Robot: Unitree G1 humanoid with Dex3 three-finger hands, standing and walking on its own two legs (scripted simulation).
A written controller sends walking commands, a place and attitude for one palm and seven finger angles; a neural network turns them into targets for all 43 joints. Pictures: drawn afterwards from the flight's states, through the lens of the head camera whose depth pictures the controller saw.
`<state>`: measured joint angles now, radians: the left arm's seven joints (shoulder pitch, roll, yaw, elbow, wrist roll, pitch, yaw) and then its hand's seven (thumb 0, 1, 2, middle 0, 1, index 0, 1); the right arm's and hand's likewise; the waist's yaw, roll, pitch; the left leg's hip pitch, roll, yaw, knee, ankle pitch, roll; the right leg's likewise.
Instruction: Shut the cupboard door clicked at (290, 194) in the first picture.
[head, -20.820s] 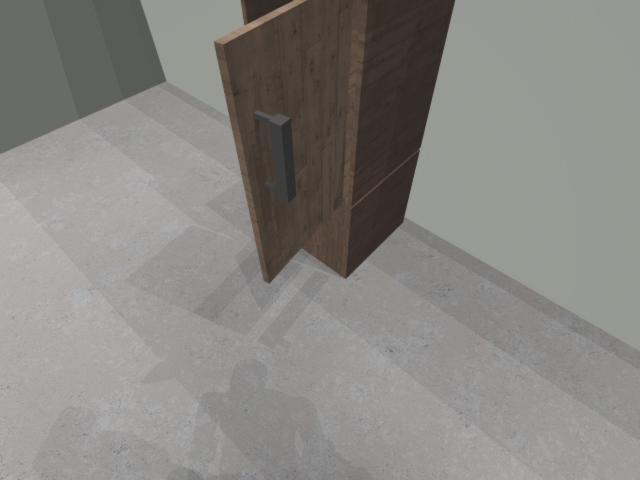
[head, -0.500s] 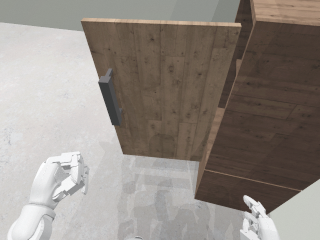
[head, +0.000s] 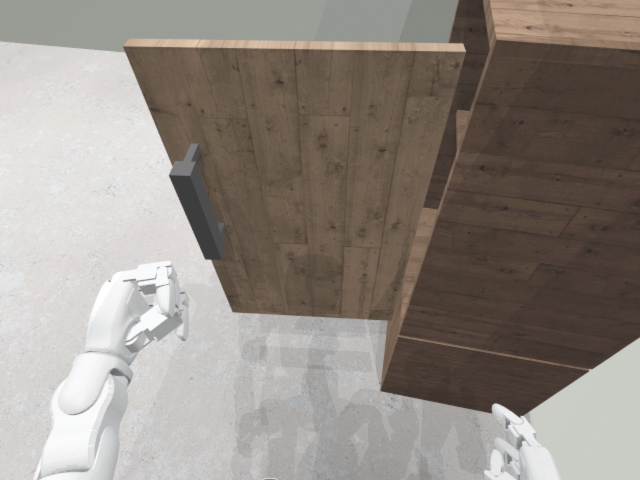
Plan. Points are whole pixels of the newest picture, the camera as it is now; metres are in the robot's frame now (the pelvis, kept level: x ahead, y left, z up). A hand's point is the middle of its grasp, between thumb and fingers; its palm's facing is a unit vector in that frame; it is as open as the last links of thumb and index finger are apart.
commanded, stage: bring the fist close to the handle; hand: left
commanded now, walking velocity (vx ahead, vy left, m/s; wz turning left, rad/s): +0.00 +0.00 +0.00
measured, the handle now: (204, 204) +0.46 +0.18 +0.07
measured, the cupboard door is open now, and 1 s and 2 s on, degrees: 98 97 78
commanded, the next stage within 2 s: push the door shut along its arc in 0.94 s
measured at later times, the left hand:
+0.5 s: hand (198, 262) +0.36 +0.17 +0.08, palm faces -0.06 -1.00 -0.02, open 3.1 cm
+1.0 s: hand (205, 253) +0.37 +0.16 +0.09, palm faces -0.02 -1.00 -0.03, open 3.2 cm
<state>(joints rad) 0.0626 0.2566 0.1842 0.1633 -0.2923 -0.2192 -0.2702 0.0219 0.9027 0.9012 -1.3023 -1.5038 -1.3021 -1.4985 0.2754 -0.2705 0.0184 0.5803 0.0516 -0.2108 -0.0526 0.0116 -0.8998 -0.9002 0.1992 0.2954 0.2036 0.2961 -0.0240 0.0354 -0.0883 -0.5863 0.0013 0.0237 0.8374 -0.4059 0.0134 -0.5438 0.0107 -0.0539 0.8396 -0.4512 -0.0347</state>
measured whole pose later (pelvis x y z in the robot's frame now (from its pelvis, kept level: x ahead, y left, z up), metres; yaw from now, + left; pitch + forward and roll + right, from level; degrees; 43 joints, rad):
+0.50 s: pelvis +0.00 +0.02 +0.00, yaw +0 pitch +10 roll -1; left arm -0.25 0.24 0.13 0.43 -0.21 -0.24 -0.17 0.02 0.90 0.90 -1.30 -1.50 -1.30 -1.50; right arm 0.26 -0.25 0.02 0.62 0.05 -0.13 -0.02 0.01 -0.90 -0.90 0.20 0.30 0.20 0.30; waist -0.04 0.03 -0.09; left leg -0.60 -0.01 0.03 0.84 -0.41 0.04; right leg -0.56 0.00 -0.04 0.83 -0.44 -0.01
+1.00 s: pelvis +0.00 +0.01 +0.00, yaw -1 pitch +9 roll +0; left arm -0.30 0.24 0.17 0.52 -0.20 -0.33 -0.14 0.02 0.90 0.90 -1.30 -1.50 -1.30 -1.50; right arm 0.29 -0.26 0.00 0.63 0.05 -0.07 -0.02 0.01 -0.90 -0.90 0.20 0.30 0.20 0.30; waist -0.05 0.03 -0.08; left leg -0.59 0.01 0.04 0.81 -0.39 0.02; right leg -0.55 0.02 -0.03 0.81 -0.42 -0.03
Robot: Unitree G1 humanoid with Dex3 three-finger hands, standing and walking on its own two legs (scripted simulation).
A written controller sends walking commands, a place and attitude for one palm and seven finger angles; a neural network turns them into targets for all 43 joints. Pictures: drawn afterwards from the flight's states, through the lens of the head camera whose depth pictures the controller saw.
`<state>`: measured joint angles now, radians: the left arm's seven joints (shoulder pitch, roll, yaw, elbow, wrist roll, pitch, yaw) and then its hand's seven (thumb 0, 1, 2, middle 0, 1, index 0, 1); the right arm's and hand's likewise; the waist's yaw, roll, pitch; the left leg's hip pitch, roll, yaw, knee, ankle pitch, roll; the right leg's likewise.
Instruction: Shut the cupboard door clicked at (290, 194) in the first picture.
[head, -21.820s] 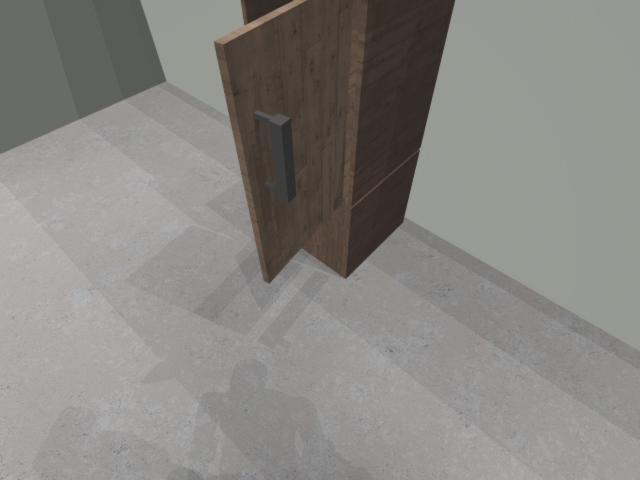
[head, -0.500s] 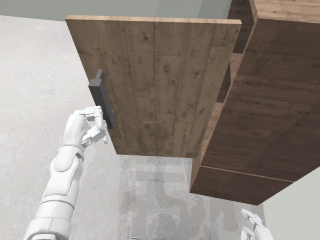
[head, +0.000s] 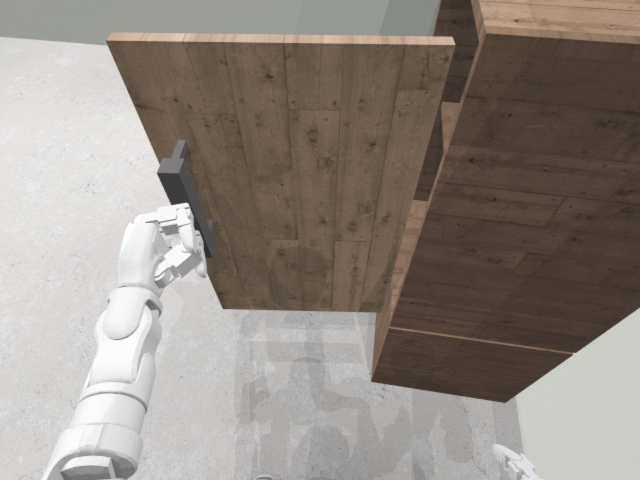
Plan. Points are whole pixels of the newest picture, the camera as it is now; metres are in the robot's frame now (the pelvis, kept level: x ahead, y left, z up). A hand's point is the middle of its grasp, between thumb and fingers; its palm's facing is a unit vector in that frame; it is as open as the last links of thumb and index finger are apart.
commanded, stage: push the door shut along its arc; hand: left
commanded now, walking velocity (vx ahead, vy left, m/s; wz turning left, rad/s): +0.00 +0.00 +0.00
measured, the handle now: (193, 202) +0.47 +0.18 +0.07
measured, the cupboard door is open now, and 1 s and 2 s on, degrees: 97 78 66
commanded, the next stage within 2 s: pull the fist back off the door in 1.92 s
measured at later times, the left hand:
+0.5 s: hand (198, 226) +0.41 +0.16 +0.08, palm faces -0.12 -0.99 -0.03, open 3.2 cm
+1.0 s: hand (231, 188) +0.49 +0.13 +0.08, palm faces -0.27 -0.96 +0.02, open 3.2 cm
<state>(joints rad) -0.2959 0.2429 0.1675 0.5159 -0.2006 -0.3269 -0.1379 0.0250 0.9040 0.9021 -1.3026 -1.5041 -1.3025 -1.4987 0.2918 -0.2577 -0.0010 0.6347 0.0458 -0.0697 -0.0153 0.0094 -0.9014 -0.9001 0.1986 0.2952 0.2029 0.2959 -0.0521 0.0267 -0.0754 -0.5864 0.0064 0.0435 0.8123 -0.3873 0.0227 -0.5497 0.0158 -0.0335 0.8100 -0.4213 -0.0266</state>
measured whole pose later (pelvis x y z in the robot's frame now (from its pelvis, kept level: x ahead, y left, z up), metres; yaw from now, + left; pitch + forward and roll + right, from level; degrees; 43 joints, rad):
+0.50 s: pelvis -0.01 +0.00 -0.01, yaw +1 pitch +11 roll -1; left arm -0.61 0.35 0.20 0.88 -0.21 -0.33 -0.31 0.01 0.93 0.95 -1.30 -1.50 -1.30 -1.50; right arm 0.29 -0.27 0.02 0.65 0.06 -0.04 -0.03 0.01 -0.90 -0.90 0.20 0.30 0.20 0.30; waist -0.08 0.02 -0.06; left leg -0.66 0.00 0.02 0.85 -0.38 0.02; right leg -0.61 0.01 -0.06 0.84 -0.42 -0.03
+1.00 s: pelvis -0.01 +0.02 -0.02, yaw +0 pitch +18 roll -2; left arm -0.94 0.41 0.24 1.14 -0.15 -0.32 -0.37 0.01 0.94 0.93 -1.30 -1.50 -1.30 -1.50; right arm 0.37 -0.27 0.02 0.67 0.02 -0.02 -0.01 0.01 -0.90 -0.90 0.20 0.30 0.20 0.30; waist -0.17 0.03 -0.08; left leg -0.84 0.01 0.03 0.94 -0.42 0.05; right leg -0.78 0.01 -0.04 0.90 -0.43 -0.01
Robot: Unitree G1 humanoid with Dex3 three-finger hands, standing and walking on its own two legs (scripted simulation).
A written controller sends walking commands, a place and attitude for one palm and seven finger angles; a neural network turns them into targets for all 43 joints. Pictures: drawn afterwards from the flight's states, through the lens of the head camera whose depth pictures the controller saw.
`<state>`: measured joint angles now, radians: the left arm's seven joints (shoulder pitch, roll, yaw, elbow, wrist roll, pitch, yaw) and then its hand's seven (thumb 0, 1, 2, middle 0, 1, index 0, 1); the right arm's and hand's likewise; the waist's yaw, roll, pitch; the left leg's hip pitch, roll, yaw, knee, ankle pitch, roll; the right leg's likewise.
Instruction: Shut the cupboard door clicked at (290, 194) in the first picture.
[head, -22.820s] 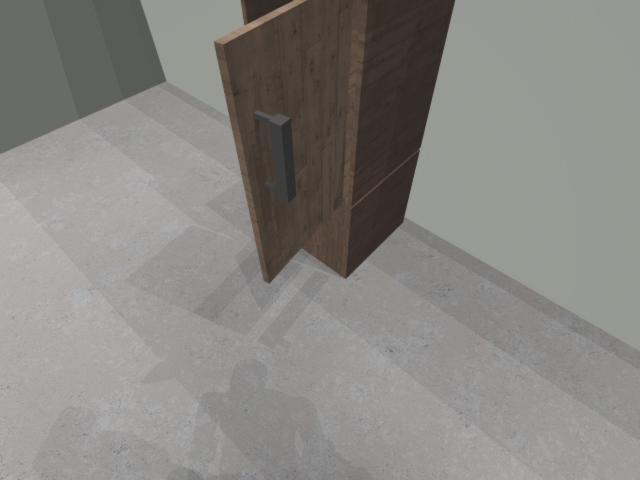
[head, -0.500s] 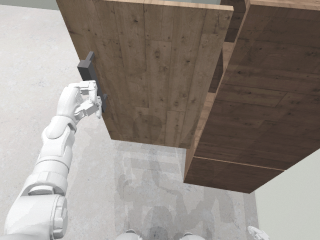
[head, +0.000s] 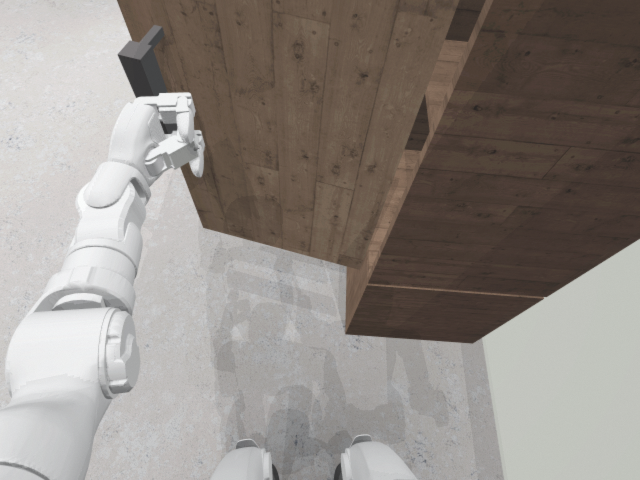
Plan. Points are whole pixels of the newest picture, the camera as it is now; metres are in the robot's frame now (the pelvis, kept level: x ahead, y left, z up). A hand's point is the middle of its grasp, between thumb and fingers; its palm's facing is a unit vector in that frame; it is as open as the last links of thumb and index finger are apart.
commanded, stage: push the door shut along its arc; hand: left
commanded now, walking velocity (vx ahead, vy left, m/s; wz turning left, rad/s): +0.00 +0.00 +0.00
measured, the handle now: (166, 101) +0.58 +0.16 +0.09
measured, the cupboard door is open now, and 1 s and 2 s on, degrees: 78 66 61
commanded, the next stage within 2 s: pull the fist back off the door in 0.92 s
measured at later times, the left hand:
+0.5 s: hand (241, 111) +0.54 +0.06 +0.10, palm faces -0.37 -0.93 +0.00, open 3.1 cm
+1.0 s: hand (259, 97) +0.57 +0.04 +0.11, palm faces -0.43 -0.90 -0.02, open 3.5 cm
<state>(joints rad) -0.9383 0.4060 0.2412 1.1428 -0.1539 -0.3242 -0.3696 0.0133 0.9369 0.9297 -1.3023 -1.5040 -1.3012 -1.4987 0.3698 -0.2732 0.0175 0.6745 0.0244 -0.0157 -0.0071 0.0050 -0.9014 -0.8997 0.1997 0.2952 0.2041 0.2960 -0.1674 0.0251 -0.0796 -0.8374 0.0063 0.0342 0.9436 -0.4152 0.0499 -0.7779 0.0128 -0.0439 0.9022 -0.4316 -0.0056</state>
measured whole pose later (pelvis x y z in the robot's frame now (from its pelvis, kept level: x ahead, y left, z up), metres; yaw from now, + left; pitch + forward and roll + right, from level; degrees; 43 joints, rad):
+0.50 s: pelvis +0.00 -0.01 -0.01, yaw -1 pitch +22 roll -2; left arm -1.16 0.48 0.26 1.28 -0.08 -0.26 -0.40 0.02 0.90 0.90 -1.30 -1.50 -1.30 -1.50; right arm 0.40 -0.28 0.03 0.66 0.00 0.00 0.00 0.00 -0.90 -0.90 0.20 0.30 0.20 0.30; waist -0.24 0.05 -0.08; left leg -0.95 0.03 0.03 1.01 -0.44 0.04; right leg -0.89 0.03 -0.04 0.96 -0.45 -0.02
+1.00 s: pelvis +0.00 -0.03 -0.03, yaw +0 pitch +26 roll -3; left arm -1.38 0.56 0.19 1.35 -0.08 -0.19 -0.46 0.04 0.98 0.97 -1.30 -1.50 -1.30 -1.50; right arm 0.37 -0.29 0.03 0.73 -0.02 -0.06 -0.03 0.00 -0.90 -0.90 0.20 0.30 0.20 0.30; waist -0.26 0.05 -0.07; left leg -1.10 0.05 -0.01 1.11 -0.46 0.01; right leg -1.03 0.05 -0.09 1.06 -0.48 -0.05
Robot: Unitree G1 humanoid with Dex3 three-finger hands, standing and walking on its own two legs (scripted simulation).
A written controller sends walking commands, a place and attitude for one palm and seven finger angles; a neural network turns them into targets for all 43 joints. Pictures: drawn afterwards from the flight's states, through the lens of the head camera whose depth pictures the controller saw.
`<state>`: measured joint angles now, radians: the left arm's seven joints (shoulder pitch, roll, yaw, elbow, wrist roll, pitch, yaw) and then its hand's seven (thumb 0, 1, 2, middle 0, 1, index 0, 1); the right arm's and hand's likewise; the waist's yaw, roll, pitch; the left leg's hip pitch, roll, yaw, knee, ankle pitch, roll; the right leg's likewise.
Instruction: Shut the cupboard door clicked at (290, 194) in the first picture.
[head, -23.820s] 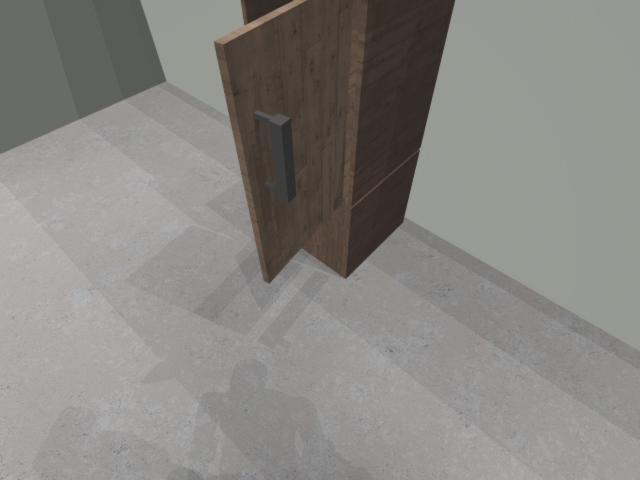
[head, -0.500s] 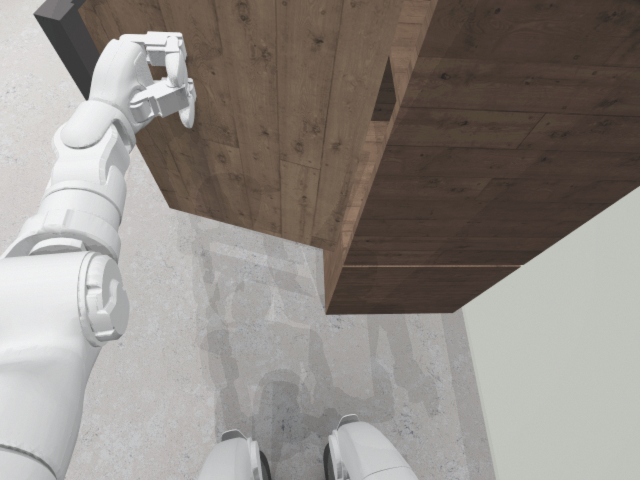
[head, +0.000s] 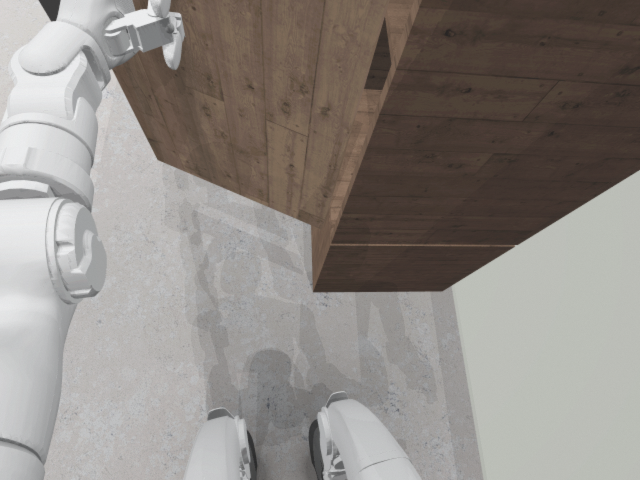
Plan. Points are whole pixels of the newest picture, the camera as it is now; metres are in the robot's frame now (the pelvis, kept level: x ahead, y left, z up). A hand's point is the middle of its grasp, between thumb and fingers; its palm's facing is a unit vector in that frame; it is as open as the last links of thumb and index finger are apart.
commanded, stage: pull the fist back off the door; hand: left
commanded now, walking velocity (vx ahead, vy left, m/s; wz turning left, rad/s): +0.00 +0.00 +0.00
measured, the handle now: out of the picture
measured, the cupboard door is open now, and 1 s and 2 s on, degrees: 66 61 61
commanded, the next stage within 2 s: draw the hand back to the body in 0.90 s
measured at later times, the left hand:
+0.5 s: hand (193, 24) +0.58 +0.04 +0.14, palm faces +0.02 -1.00 +0.01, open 3.2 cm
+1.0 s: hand (190, 90) +0.50 +0.05 +0.13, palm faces -0.03 -1.00 -0.04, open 3.1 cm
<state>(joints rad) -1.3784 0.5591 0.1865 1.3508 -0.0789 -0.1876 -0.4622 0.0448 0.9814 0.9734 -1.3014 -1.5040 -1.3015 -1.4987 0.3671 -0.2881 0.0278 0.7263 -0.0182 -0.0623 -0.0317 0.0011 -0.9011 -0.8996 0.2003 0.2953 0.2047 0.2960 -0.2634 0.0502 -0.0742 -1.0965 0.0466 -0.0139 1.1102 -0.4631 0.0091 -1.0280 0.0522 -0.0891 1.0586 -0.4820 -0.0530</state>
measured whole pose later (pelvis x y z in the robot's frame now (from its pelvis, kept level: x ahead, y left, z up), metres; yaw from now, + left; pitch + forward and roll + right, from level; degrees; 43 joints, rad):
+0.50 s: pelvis +0.02 +0.00 +0.03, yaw -1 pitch +23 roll -1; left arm -1.11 0.28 0.35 1.23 0.01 -0.33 0.12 0.02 0.91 0.91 -1.30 -1.50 -1.30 -1.50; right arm 0.52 -0.24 0.00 0.66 -0.07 0.00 0.10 0.00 -0.90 -0.90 0.20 0.30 0.20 0.30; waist -0.23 0.08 -0.13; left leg -0.92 0.04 0.03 0.95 -0.44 0.01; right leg -0.88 0.05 -0.04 0.92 -0.45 -0.04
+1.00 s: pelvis +0.01 +0.00 +0.04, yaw +1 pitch +16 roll +0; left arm -0.92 0.15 0.15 1.13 -0.03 -0.39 0.12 0.02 0.90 0.90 -1.31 -1.50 -1.31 -1.50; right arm 0.29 -0.25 -0.02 0.66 -0.02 0.00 0.06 0.00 -0.90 -0.90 0.20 0.29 0.20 0.30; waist -0.15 0.04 -0.11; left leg -0.78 0.01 0.02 0.91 -0.41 0.01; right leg -0.74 0.03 -0.05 0.90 -0.45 -0.04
